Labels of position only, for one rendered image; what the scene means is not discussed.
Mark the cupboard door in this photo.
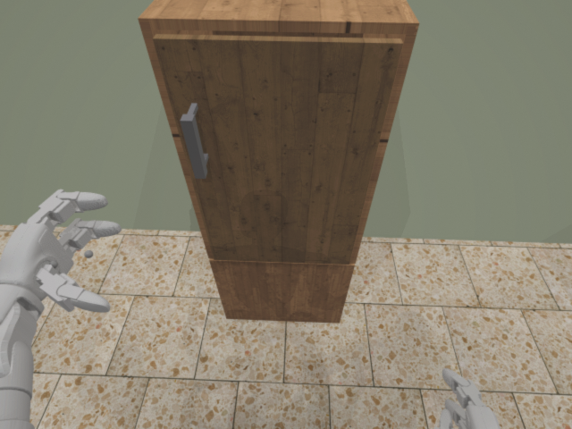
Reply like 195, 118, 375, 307
153, 34, 403, 265

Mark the handle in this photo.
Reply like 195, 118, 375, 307
180, 103, 209, 179

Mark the robot right hand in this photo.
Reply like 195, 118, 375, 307
434, 368, 501, 429

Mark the robot left hand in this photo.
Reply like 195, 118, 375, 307
0, 189, 122, 313

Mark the left robot forearm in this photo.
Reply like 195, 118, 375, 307
0, 283, 45, 429

